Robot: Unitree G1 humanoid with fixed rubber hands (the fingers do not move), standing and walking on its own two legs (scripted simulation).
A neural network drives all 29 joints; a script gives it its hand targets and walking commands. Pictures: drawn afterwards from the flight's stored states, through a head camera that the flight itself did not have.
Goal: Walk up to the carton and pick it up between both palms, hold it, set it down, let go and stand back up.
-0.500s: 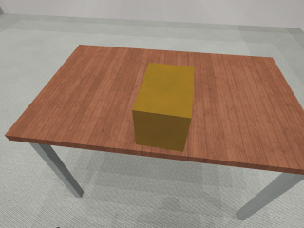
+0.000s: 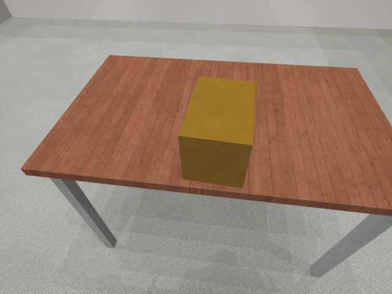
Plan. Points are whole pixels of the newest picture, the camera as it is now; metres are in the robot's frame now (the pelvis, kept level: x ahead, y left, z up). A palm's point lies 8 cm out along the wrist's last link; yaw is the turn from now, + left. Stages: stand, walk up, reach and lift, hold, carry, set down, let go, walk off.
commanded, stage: stand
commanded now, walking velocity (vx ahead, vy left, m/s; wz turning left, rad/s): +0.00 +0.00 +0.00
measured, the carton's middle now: (219, 129) +0.51 -0.06 +0.01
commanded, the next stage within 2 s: none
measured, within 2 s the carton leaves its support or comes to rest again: neither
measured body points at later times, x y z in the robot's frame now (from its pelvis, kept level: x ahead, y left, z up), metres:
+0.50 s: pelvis -0.01 +0.00 +0.00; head -0.02 -0.01 +0.45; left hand +0.05 +0.28 -0.13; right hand +0.06 -0.29 -0.14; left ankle +0.00 +0.11 -0.74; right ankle +0.01 -0.12 -0.74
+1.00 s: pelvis -0.01 +0.00 +0.00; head +0.00 -0.01 +0.45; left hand +0.05 +0.29 -0.13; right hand +0.06 -0.29 -0.14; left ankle +0.00 +0.11 -0.74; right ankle +0.01 -0.12 -0.74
